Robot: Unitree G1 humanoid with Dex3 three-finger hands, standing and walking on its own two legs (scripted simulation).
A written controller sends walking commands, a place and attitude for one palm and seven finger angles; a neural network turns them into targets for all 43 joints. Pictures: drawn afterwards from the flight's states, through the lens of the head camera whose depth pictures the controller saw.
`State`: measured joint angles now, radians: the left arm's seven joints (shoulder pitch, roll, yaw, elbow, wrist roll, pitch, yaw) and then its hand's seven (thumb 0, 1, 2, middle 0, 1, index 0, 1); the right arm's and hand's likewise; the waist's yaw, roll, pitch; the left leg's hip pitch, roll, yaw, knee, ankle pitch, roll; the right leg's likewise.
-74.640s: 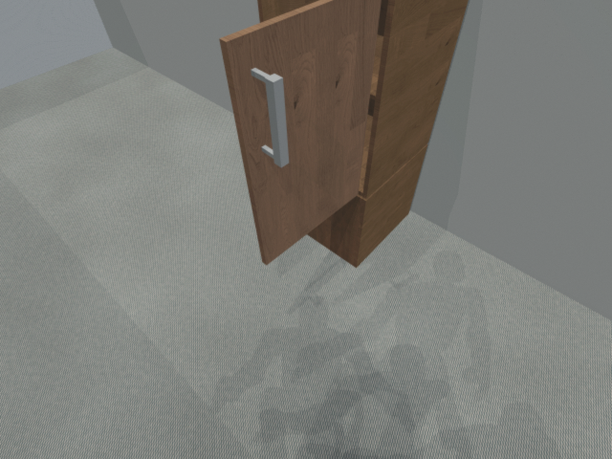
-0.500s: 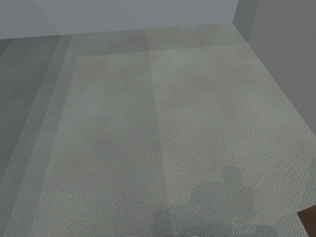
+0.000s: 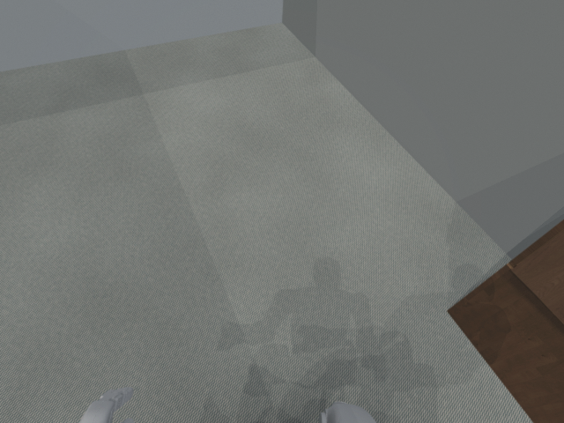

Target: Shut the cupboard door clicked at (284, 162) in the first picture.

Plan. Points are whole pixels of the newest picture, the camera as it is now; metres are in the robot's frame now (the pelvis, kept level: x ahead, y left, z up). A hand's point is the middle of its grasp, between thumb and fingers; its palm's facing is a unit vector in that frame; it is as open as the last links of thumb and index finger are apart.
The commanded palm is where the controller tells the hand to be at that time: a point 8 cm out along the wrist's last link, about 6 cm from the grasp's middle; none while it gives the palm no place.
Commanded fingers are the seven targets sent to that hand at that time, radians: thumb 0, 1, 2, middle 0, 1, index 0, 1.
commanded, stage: turn to face it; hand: left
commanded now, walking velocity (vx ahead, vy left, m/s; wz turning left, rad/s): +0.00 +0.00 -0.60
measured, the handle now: out of the picture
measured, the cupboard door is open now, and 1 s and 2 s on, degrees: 2 2 2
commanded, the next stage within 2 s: take the last steps up to it in 1.56 s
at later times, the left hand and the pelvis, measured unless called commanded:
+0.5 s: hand (188, 412) +0.15 +0.16 -0.18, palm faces -0.27 -0.94 -0.19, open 7.4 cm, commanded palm none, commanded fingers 0.00 0.90 0.90 -0.20 -0.30 -0.20 -0.30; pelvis +0.01 +0.00 -0.01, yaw -17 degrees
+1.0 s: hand (229, 363) +0.23 +0.10 -0.16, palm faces -0.56 -0.78 -0.29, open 7.4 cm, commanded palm none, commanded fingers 0.00 0.90 0.90 -0.20 -0.30 -0.20 -0.30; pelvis +0.01 -0.01 -0.01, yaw -36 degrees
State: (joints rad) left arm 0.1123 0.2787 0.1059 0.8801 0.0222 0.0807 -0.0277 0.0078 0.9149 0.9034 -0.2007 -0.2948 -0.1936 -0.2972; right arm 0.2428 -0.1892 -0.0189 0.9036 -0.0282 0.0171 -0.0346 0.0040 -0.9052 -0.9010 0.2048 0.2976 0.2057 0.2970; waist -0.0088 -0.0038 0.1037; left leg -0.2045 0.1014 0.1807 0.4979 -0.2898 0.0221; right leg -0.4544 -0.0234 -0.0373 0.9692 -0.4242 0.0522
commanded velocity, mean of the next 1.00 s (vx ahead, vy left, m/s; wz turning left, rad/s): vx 0.00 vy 0.00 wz -0.60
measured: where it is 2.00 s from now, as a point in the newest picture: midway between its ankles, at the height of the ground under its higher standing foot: outside the picture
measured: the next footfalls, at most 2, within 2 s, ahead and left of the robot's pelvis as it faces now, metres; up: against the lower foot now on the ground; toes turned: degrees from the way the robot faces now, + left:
right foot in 0.16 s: +0.03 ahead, -0.14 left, +0.00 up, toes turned -11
left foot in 0.52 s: +0.10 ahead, +0.10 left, +0.00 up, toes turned -16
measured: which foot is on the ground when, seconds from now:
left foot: down 0.00-0.16, up 0.18-0.50, down 0.52-0.88, up 0.90-1.00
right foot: up 0.00-0.14, down 0.16-0.52, up 0.54-0.86, down 0.88-1.00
